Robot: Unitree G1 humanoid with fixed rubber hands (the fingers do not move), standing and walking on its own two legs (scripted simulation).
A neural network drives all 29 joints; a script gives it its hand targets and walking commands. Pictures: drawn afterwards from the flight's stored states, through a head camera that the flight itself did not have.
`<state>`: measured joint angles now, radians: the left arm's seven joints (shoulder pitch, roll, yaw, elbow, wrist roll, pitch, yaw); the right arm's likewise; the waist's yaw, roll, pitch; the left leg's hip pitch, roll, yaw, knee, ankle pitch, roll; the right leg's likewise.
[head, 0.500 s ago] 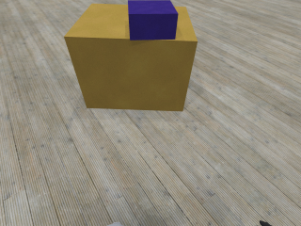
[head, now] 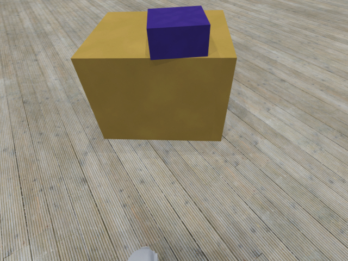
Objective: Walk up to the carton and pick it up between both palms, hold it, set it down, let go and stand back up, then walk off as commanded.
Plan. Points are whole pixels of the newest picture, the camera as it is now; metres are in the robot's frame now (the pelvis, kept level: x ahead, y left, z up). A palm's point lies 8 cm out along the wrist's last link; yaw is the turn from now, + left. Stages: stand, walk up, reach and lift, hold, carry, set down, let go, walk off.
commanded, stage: walk up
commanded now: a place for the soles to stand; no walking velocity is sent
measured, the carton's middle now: (176, 31) +1.24 +0.01 +0.01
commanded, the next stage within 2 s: none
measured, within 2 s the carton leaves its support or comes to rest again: neither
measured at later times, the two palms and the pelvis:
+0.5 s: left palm (68, 215) +0.28 +0.32 -0.11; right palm (307, 235) +0.23 -0.33 -0.13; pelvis +0.19 +0.00 -0.02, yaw -2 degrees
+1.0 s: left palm (87, 168) +0.44 +0.32 -0.12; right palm (291, 186) +0.37 -0.33 -0.11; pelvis +0.34 +0.00 -0.02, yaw -4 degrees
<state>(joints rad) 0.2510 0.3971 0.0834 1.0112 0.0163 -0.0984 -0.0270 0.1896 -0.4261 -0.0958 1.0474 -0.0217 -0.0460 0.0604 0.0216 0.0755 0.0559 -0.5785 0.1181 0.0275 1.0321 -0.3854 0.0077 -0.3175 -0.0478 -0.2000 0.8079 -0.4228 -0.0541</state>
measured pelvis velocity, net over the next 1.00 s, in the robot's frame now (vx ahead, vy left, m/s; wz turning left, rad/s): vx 0.34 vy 0.00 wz -0.07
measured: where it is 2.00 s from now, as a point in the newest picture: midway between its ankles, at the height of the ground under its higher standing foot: (182, 193)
